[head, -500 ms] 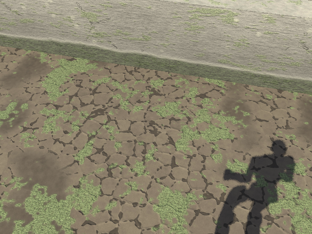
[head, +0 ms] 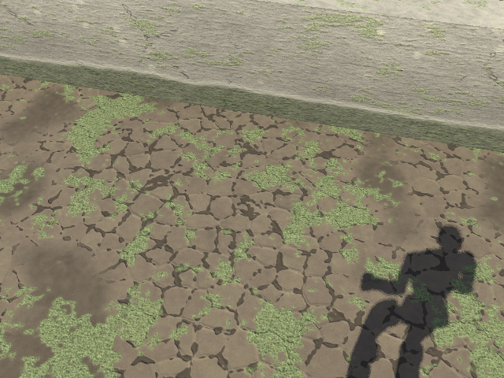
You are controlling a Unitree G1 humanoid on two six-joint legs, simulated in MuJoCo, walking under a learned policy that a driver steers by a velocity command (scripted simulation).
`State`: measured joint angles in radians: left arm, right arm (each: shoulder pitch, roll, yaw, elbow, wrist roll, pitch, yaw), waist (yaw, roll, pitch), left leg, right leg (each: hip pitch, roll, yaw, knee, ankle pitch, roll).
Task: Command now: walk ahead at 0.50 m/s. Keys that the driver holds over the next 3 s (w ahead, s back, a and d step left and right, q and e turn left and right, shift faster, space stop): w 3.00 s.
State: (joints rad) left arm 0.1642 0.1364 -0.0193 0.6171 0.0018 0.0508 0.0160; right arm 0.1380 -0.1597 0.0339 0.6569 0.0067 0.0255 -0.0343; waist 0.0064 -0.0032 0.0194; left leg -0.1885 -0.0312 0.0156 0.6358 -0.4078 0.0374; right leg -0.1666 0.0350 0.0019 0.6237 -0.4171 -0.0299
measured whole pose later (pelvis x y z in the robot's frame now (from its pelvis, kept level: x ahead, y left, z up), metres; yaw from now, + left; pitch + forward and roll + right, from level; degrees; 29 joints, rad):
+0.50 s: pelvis +0.00 +0.00 +0.00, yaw +0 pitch -2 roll +0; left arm 0.16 0.14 -0.02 0.62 0.00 0.05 0.02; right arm 0.14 -0.16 0.04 0.66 0.01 0.02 -0.03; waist 0.01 0.00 0.02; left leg -0.19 -0.03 0.01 0.64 -0.41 0.04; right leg -0.17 0.04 0.01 0.63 -0.42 -0.03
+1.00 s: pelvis +0.00 +0.00 +0.00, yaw +0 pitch -2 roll +0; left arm 0.17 0.14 -0.02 0.62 0.00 0.05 0.02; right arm 0.14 -0.16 0.04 0.66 0.00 0.02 -0.03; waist 0.01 0.00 0.02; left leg -0.19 -0.03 0.01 0.64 -0.41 0.04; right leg -0.17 0.04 0.01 0.63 -0.42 -0.03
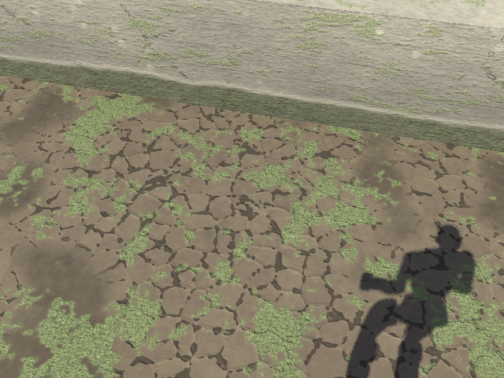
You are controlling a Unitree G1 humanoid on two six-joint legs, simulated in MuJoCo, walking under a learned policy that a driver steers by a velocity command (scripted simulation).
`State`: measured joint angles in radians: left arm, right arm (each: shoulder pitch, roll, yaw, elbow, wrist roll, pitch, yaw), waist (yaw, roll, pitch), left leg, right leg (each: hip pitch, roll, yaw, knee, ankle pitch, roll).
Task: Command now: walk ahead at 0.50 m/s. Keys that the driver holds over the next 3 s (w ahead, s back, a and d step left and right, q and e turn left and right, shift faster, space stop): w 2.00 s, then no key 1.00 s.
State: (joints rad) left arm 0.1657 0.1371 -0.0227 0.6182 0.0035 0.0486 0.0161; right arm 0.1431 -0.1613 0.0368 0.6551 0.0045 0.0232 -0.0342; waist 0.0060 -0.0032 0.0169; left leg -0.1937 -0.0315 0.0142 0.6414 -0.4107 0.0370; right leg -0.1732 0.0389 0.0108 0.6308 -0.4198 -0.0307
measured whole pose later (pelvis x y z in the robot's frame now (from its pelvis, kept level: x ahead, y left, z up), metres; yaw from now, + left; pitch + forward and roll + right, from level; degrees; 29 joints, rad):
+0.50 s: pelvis +0.00 +0.00 +0.00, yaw +0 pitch -2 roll +0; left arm 0.17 0.14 -0.02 0.62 0.00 0.05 0.02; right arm 0.15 -0.16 0.04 0.65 0.00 0.02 -0.03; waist 0.01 0.00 0.02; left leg -0.20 -0.03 0.01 0.64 -0.41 0.04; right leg -0.18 0.04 0.02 0.63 -0.42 -0.03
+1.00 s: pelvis +0.00 +0.00 +0.00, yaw +0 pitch -2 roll +0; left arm 0.17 0.14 -0.02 0.62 0.00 0.05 0.02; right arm 0.15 -0.16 0.04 0.65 0.00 0.02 -0.03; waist 0.01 0.00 0.01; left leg -0.20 -0.03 0.01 0.65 -0.41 0.04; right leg -0.18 0.04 0.02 0.64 -0.42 -0.03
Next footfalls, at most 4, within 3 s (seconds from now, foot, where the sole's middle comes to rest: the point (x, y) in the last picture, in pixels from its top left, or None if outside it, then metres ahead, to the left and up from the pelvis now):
none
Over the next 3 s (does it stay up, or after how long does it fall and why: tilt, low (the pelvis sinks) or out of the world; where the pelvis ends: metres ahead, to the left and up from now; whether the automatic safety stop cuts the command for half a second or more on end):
stays up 0.00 0.00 0.02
